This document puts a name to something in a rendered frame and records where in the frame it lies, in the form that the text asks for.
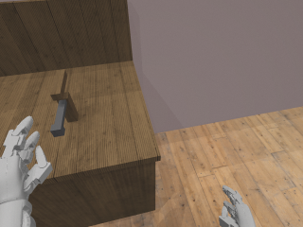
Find robot left hand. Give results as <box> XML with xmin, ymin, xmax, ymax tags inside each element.
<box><xmin>0</xmin><ymin>116</ymin><xmax>53</xmax><ymax>204</ymax></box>

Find tap lever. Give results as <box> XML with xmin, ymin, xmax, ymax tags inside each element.
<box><xmin>50</xmin><ymin>99</ymin><xmax>67</xmax><ymax>137</ymax></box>

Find counter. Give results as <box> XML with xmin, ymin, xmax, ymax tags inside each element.
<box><xmin>0</xmin><ymin>0</ymin><xmax>161</xmax><ymax>227</ymax></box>

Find robot left forearm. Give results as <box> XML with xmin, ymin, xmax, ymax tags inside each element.
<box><xmin>0</xmin><ymin>199</ymin><xmax>36</xmax><ymax>227</ymax></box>

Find robot right hand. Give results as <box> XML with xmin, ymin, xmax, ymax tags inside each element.
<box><xmin>219</xmin><ymin>185</ymin><xmax>257</xmax><ymax>227</ymax></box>

